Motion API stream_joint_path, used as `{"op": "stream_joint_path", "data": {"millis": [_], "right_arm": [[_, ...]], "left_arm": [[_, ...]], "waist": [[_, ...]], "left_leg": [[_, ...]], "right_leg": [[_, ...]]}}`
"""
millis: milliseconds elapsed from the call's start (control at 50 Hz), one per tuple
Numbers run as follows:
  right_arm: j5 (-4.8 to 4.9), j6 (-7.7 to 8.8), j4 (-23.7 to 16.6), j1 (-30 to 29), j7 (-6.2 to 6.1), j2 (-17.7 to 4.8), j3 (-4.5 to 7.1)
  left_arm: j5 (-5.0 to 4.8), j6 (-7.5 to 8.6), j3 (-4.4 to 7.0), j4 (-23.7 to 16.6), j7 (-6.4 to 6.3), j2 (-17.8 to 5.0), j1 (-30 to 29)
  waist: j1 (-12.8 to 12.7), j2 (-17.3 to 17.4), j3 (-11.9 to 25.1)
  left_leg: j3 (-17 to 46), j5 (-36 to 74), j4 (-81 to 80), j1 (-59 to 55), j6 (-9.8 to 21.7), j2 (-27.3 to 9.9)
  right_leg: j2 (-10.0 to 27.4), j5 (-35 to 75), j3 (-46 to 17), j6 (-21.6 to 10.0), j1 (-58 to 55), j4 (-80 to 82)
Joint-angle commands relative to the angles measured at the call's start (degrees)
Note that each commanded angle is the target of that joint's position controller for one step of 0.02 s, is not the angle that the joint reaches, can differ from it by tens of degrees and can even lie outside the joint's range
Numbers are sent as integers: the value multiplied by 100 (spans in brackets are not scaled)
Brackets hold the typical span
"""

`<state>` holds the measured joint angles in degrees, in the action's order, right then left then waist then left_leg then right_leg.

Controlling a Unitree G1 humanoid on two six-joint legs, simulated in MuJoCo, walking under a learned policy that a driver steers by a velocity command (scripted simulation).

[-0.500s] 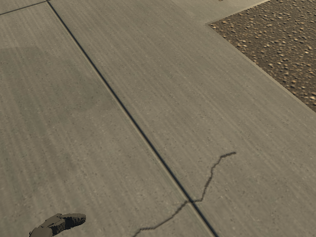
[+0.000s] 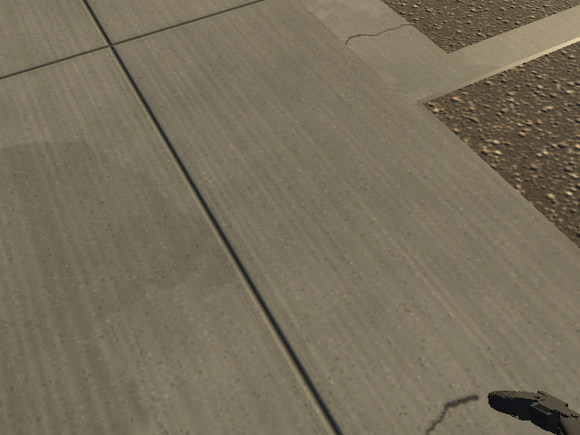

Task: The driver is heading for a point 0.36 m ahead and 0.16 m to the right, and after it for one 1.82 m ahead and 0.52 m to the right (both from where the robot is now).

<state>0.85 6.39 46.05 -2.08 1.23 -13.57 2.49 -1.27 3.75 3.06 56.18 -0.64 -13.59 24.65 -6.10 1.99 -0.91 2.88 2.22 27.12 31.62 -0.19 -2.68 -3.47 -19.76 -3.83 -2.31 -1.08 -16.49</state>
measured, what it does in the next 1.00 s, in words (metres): walks ahead, turning right: left foot, then right foot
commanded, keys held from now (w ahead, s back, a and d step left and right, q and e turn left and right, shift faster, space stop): w+e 0.38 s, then e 0.34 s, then no key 0.28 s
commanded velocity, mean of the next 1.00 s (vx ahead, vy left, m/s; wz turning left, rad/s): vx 0.30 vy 0.00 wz -0.49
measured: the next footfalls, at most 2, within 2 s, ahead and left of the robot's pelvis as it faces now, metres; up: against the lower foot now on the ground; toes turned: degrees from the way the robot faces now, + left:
left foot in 0.04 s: +0.21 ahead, +0.14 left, +0.00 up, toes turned -3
right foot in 0.56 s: +0.41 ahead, -0.17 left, +0.00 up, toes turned -24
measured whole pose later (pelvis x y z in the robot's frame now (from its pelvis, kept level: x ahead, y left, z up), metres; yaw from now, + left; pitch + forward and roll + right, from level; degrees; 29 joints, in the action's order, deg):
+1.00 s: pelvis +0.39 -0.07 +0.00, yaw -30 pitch +3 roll +0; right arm -0.3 0.7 45.8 8.4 -1.5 -16.0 2.7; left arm 0.6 -0.9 3.1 38.4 -0.8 -15.6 9.3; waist -0.4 0.9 0.1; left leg 3.1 -13.8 36.3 23.3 -3.1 -2.1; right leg -6.8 -11.5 -5.9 -3.7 20.3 -29.8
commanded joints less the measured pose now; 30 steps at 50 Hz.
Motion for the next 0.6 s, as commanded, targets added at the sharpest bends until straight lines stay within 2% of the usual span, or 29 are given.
{"op": "stream_joint_path", "data": {"millis": [20,40,60,80,100,120,140,160,200,260,320,360,380,420,460,500,520,540,560,580,600], "right_arm": [[16,167,-219,432,-8,-929,284],[-59,193,-4,1458,-58,-1218,400],[-159,164,97,2351,-113,-1748,534],[-128,99,158,2445,-79,-1555,468],[-101,76,64,2083,-87,-999,316],[-83,48,5,1725,-103,-762,243],[-100,38,25,1384,-89,-645,201],[-138,48,43,1177,-83,-529,167],[-157,74,117,1027,-70,-543,192],[-157,121,243,1100,-107,-738,270],[-159,83,317,1202,-159,-893,314],[-134,43,336,1298,-189,-1003,336],[-113,18,358,1399,-202,-1061,349],[-75,-75,381,1466,-234,-1156,368],[-1,-191,407,1533,-266,-1293,404],[95,-284,349,1435,-311,-1453,453],[131,-335,308,1346,-325,-1475,464],[123,-346,283,1367,-318,-1348,419],[-183,-310,140,1686,-274,-863,262],[-255,-191,-51,2224,-199,-559,117],[-105,-113,-11,1901,-142,-1047,213]], "left_arm": [[-2,-24,240,-326,-54,-1011,-170],[55,-21,168,-475,-31,-816,-327],[80,44,36,-681,-9,-307,0],[-51,122,-42,-757,5,-168,365],[-173,134,132,-746,-11,-822,53],[-175,111,180,-846,-27,-944,-366],[-114,81,193,-892,-37,-854,-554],[-62,22,235,-909,-32,-763,-566],[-72,-118,218,-964,10,-479,-478],[-33,-227,229,-1208,16,-441,-775],[-13,-196,209,-1381,101,-433,-1175],[-2,-160,164,-1528,193,-387,-1617],[5,-153,141,-1620,236,-366,-1853],[45,-151,123,-1812,312,-367,-2207],[71,-167,160,-1977,378,-458,-2289],[82,-192,274,-2000,411,-696,-1900],[66,-191,386,-1865,407,-892,-1292],[72,-194,556,-1664,325,-1215,-534],[87,-245,683,-1636,161,-1795,-237],[227,-222,644,-1994,154,-2176,-693],[202,-217,556,-2125,220,-1846,-581]], "waist": [[756,-810,193],[1221,-668,995],[1297,423,2050],[1129,1731,2638],[1149,1035,1799],[1086,602,1090],[920,269,610],[750,361,365],[574,459,146],[528,218,-30],[617,126,-106],[774,70,-206],[867,34,-272],[943,1,-430],[899,140,-328],[622,366,31],[287,344,342],[-97,110,755],[57,-1082,1240],[619,-1845,2225],[149,-827,2821]], "left_leg": [[-122,-477,-299,-1320,236,164],[202,-486,-29,-2908,537,-249],[1970,-904,23,-5248,1150,-1639],[3905,-1857,-712,-5871,1613,-2360],[3356,-2360,-904,-5161,1350,-2115],[2436,-2158,-1016,-4294,1115,-1900],[1826,-1680,-1247,-3451,1029,-1647],[1360,-1386,-1450,-2922,970,-1460],[709,-1013,-1792,-2318,991,-1293],[93,-372,-1997,-2255,1117,-1328],[-515,-39,-2039,-2440,1044,-1222],[-851,9,-2044,-2525,972,-1178],[-955,-6,-2039,-2628,959,-1214],[-1209,739,-1757,-2845,876,-1237],[-1349,1725,-1286,-3161,750,-1321],[-1431,3105,-452,-3366,594,-1316],[-1493,3415,383,-3325,479,-1201],[-1599,2810,1589,-2861,215,-917],[-1606,-817,3467,-1259,-162,-477],[-699,-4422,5451,463,-481,597],[329,-4211,5758,586,-420,320]], "right_leg": [[1389,3017,-1007,-658,356,-711],[1028,2904,-794,-481,994,-1986],[222,1177,-192,-86,2897,-4092],[22,-1451,-313,6,4130,-5374],[411,-1160,-551,-28,4550,-5876],[665,-644,-344,-41,4597,-5858],[862,-230,-260,-12,4364,-5608],[1035,40,-285,-9,4126,-5345],[1170,282,-191,24,3775,-5158],[1223,836,-230,107,4080,-4702],[1178,1720,-127,130,4133,-3731],[1118,2142,117,105,3999,-3073],[1089,2209,241,87,3991,-2836],[977,2155,466,47,3921,-2354],[806,1811,671,-40,3707,-2113],[447,1289,916,-233,3064,-1976],[208,1359,1010,-381,2365,-1679],[19,2098,934,-587,1191,-1184],[1142,4459,-550,-975,-411,-1418],[2631,5652,-3474,-2396,-1756,-1147],[2558,5634,-3263,-2414,-1739,-925]]}}
Keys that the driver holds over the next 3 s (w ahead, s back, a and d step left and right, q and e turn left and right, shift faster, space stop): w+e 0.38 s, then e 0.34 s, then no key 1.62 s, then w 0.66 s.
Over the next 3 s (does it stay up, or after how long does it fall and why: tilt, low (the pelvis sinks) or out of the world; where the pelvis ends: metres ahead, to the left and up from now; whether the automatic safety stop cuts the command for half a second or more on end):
stays up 0.60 -0.17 0.00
